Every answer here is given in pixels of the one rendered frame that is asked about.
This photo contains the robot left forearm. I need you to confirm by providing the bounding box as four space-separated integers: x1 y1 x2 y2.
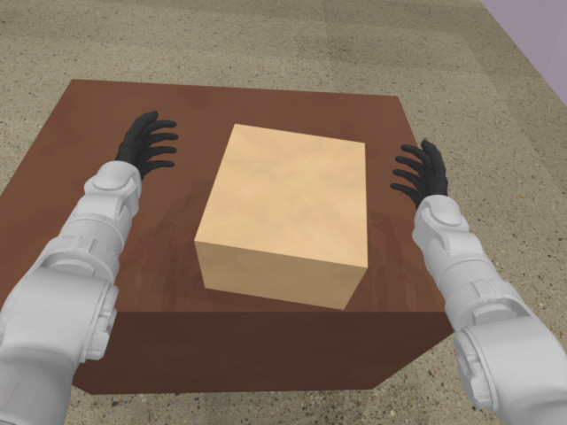
0 161 142 346

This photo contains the right robot hand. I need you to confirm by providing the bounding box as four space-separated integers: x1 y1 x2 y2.
390 140 448 210

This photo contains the robot left upper arm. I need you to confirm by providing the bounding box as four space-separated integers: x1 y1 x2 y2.
0 267 119 425

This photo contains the robot right forearm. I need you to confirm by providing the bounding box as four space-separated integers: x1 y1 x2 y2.
412 195 567 369

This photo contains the robot right upper arm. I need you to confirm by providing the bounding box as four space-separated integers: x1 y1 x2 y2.
454 315 567 425

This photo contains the pedestal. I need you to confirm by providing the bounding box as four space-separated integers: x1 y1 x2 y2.
0 79 454 395

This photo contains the carton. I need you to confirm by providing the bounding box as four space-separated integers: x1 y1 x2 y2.
194 124 368 310

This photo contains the left robot hand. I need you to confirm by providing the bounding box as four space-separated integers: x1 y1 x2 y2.
114 111 178 181

